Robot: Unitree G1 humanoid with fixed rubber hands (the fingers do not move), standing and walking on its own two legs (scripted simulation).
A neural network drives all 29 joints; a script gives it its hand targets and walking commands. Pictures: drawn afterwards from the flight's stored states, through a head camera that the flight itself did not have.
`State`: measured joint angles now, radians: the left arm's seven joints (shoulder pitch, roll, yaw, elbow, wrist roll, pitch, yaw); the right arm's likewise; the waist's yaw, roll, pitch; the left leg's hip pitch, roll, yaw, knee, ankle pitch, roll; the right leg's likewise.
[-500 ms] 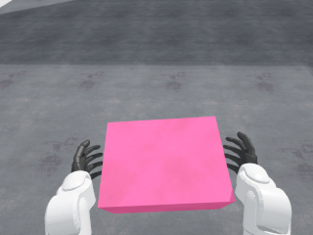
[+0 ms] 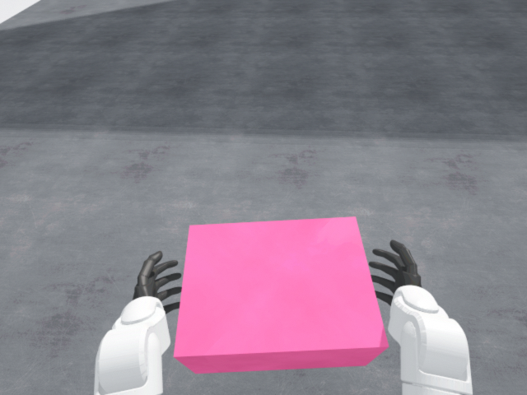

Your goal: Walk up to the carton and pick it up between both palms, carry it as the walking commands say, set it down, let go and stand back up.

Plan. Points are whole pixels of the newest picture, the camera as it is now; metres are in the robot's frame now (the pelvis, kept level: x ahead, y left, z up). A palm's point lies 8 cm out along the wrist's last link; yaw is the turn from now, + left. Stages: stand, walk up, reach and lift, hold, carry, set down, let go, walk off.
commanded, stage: carry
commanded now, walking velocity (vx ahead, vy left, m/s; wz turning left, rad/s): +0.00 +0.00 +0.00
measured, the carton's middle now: (276, 294) +0.30 +0.00 -0.04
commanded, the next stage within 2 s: none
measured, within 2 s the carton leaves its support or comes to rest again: neither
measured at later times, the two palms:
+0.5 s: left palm (196, 195) +0.46 +0.14 +0.04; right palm (386, 187) +0.48 -0.22 +0.04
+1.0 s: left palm (217, 129) +0.67 +0.12 +0.04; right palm (369, 124) +0.69 -0.23 +0.03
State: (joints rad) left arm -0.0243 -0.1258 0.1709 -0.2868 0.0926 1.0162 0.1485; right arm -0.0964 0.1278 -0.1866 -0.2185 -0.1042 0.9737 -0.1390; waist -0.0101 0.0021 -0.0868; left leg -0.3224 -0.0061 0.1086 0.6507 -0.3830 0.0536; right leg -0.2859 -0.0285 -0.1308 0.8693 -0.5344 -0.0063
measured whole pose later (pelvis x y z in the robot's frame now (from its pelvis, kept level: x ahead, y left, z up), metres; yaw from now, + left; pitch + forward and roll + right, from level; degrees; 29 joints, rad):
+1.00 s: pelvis +0.42 -0.06 +0.00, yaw +2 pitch +6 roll +1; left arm -0.01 -0.13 0.18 -0.24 0.09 0.86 0.13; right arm -0.08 0.13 -0.18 -0.17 -0.10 0.83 -0.12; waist -0.02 0.03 -0.04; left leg -0.23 0.02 0.12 0.70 -0.41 0.07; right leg -0.36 -0.03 -0.13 0.70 -0.49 0.01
